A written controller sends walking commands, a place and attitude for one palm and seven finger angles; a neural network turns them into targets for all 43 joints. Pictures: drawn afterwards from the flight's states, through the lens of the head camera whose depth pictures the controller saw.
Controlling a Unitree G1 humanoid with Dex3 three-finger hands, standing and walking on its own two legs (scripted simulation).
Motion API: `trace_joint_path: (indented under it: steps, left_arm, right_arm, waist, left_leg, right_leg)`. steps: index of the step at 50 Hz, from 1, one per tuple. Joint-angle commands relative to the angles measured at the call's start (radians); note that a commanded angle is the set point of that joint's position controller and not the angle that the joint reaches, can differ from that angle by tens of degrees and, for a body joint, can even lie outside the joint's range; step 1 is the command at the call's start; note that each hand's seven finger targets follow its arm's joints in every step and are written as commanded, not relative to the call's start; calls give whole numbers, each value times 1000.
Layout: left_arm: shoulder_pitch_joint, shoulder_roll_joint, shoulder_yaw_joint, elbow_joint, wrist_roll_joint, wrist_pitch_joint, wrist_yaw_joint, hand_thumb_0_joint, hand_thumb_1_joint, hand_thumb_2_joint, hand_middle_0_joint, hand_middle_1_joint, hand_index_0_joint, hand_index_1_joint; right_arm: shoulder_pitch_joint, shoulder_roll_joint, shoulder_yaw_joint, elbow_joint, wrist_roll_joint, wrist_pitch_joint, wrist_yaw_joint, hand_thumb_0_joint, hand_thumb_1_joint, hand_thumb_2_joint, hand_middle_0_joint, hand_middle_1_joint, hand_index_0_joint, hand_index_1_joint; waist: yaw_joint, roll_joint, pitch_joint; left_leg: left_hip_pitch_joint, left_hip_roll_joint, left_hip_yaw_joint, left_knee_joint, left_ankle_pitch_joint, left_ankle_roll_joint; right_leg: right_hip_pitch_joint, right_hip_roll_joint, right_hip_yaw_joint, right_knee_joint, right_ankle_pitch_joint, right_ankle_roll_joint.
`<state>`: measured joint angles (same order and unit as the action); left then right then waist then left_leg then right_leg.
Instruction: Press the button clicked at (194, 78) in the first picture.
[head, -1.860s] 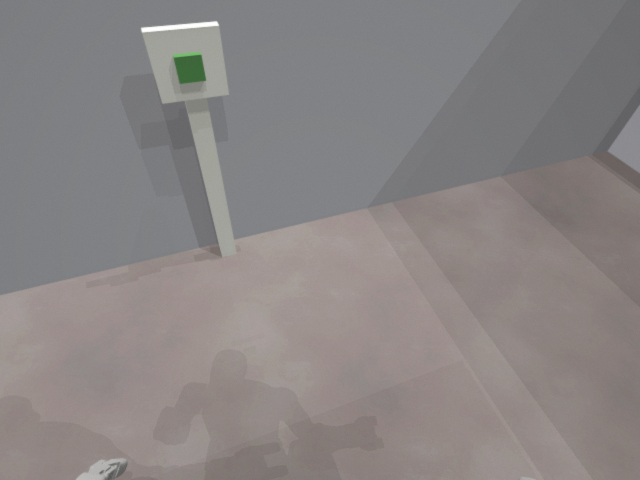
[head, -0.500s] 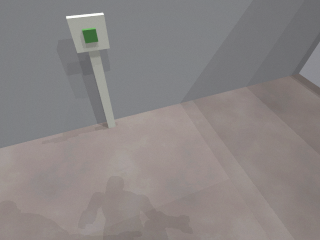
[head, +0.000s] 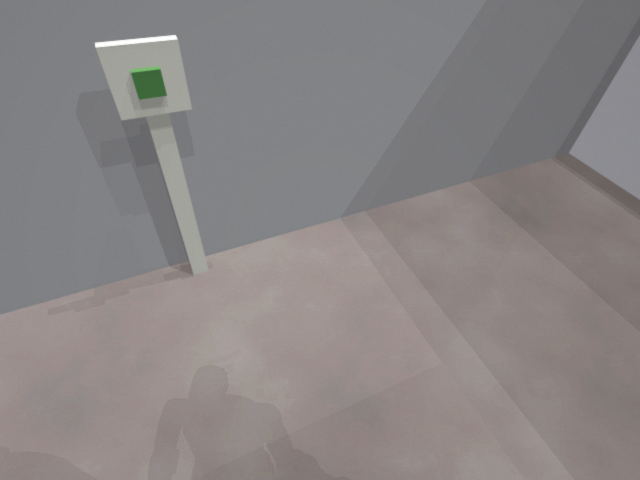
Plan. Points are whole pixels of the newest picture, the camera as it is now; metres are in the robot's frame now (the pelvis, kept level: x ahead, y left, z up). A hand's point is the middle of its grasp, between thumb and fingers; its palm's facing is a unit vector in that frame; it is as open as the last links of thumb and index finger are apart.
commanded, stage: walk to a spot facing it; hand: left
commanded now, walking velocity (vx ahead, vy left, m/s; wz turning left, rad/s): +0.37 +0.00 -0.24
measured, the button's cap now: (148, 82) +0.95 +0.49 +0.03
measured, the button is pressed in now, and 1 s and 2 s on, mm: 0 0 0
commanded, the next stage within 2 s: turn to face it in 0.46 s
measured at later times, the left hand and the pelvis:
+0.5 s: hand (237, 467) +0.18 +0.13 -0.17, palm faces -0.01 -0.99 -0.12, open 7.3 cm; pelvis +0.20 -0.03 +0.01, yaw -3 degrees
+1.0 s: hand (234, 306) +0.44 +0.19 -0.15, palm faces +0.12 -0.97 -0.21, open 7.3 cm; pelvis +0.35 -0.01 +0.01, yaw +6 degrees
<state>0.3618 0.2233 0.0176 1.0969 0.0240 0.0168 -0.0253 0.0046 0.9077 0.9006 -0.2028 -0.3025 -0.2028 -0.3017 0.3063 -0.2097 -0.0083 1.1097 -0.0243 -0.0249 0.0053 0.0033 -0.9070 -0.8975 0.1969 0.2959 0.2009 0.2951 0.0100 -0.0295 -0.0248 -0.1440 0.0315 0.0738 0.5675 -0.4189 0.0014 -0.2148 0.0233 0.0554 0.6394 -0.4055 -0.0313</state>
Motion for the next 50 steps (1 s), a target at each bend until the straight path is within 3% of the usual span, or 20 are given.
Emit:
trace_joint_path:
  steps: [1,3,4,7,8,9,10,11,14,18,25,27,28,29,30,31,34,37,44,50]
  left_arm:
    - [-231,80,27,-166,-3,-58,9,0,900,900,-200,-300,-200,-300]
    - [-247,52,31,-165,-5,-64,2,0,900,900,-200,-300,-200,-300]
    - [-214,35,33,-159,-9,-63,-3,0,900,900,-200,-300,-200,-300]
    - [4,10,41,-80,-7,-60,-13,0,900,900,-200,-300,-200,-300]
    - [135,36,52,-32,0,-64,-5,0,900,900,-200,-300,-200,-300]
    - [276,121,75,5,6,-76,12,0,900,900,-200,-300,-200,-300]
    - [339,197,91,18,-4,-86,26,0,900,900,-200,-300,-200,-300]
    - [290,202,91,10,-17,-82,32,0,900,900,-200,-300,-200,-300]
    - [91,98,61,-39,-2,-86,46,0,900,900,-200,-300,-200,-300]
    - [36,58,44,-37,6,-97,47,0,900,900,-200,-300,-200,-300]
    - [65,72,51,-12,2,-100,49,0,900,900,-200,-300,-200,-300]
    - [53,75,53,-12,2,-98,50,0,900,900,-200,-300,-200,-300]
    - [54,63,52,-15,-5,-94,52,0,900,900,-200,-300,-200,-300]
    - [89,27,50,-28,-15,-91,49,0,900,900,-200,-300,-200,-300]
    - [127,-18,39,-47,-26,-89,43,0,900,900,-200,-300,-200,-300]
    - [92,12,43,-61,-17,-86,53,0,900,900,-200,-300,-200,-300]
    - [-24,-7,44,-71,-2,-71,46,0,900,900,-200,-300,-200,-300]
    - [7,-31,46,-72,-4,-36,42,0,900,900,-200,-300,-200,-300]
    - [-123,5,71,-171,-2,2,45,0,900,900,-200,-300,-200,-300]
    - [-192,18,66,-228,-14,-3,52,0,900,900,-200,-300,-200,-300]
  right_arm:
    - [219,-189,-51,10,1,-44,-31,0,-900,-900,200,300,200,300]
    - [211,-159,-48,13,-5,-50,-35,0,-900,-900,200,300,200,300]
    - [166,-162,-50,4,-8,-50,-36,0,-900,-900,200,300,200,300]
    - [88,-154,-47,-2,0,-48,-32,0,-900,-900,200,300,200,300]
    - [86,-145,-49,-1,12,-52,-29,0,-900,-900,200,300,200,300]
    - [74,-100,-39,-22,23,-60,-18,0,-900,-900,200,300,200,300]
    - [57,-51,-31,-63,26,-68,-13,0,-900,-900,200,300,200,300]
    - [-3,-60,-40,-76,21,-62,-13,0,-900,-900,200,300,200,300]
    - [-56,-15,-44,-78,8,-50,-6,0,-900,-900,200,300,200,300]
    - [21,39,-46,-59,3,-12,6,0,-900,-900,200,300,200,300]
    - [-124,27,-45,-130,11,-34,23,0,-900,-900,200,300,200,300]
    - [-20,-3,-56,-104,5,-42,12,0,-900,-900,200,300,200,300]
    - [107,-42,-65,-65,-1,-46,2,0,-900,-900,200,300,200,300]
    - [228,-138,-85,-42,-13,-49,-10,0,-900,-900,200,300,200,300]
    - [292,-217,-98,-31,-5,-43,-18,0,-900,-900,200,300,200,300]
    - [229,-202,-87,-40,10,-27,-22,0,-900,-900,200,300,200,300]
    - [32,-71,-54,-84,9,-39,-32,0,-900,-900,200,300,200,300]
    - [-25,-61,-52,-100,11,-43,-33,0,-900,-900,200,300,200,300]
    - [-25,-120,-81,-145,3,-3,-22,0,-900,-900,200,300,200,300]
    - [-16,-153,-98,-159,-3,23,-21,0,-900,-900,200,300,200,300]
  waist:
    - [-113,218,209]
    - [-94,162,208]
    - [-60,164,193]
    - [57,108,80]
    - [111,53,22]
    - [169,-129,-48]
    - [160,-296,-76]
    - [146,-196,-27]
    - [56,-26,154]
    - [-27,-43,160]
    - [-3,-75,156]
    - [-60,-48,100]
    - [-111,3,29]
    - [-144,185,-98]
    - [-127,396,-188]
    - [-102,268,-162]
    - [-37,178,80]
    - [13,132,40]
    - [-15,133,5]
    - [-32,181,-4]
  left_leg:
    - [264,370,-412,-342,291,237]
    - [236,360,-305,-301,478,217]
    - [186,341,-235,-294,443,187]
    - [-5,201,-20,-111,491,96]
    - [-99,146,51,65,550,68]
    - [-269,92,100,328,394,34]
    - [-445,9,77,580,-85,12]
    - [-521,38,-8,715,-130,23]
    - [-523,133,-67,705,19,17]
    - [-404,122,-3,505,113,-16]
    - [-311,61,72,141,231,7]
    - [-146,27,82,42,259,23]
    - [26,23,68,-22,325,32]
    - [236,193,-151,-56,499,100]
    - [358,421,-481,-172,749,216]
    - [284,440,-484,-208,726,269]
    - [-51,314,-334,-268,656,215]
    - [-144,219,-164,-262,734,162]
    - [-102,203,-263,-294,445,184]
    - [-93,188,-358,-210,548,183]
  right_leg:
    - [-561,-65,-47,312,-117,2]
    - [-511,-105,-61,275,-122,0]
    - [-428,-117,-73,198,-114,-3]
    - [14,-14,-220,-45,137,-14]
    - [203,-6,-206,-81,199,-32]
    - [375,-177,29,-168,85,-99]
    - [434,-409,454,-356,77,-201]
    - [394,-443,533,-404,55,-249]
    - [93,-396,319,-401,158,-204]
    - [-54,-288,50,-432,302,-138]
    - [70,-244,-40,-370,510,-100]
    - [80,-222,-78,-209,652,-80]
    - [45,-187,-108,-24,667,-54]
    - [-91,-94,-176,232,412,1]
    - [-267,23,-178,567,-206,33]
    - [-295,-27,-82,677,-216,13]
    - [-334,-125,-57,656,-37,50]
    - [-210,-117,-81,513,28,79]
    - [-277,-109,-79,349,82,112]
    - [-153,-54,-88,91,12,101]
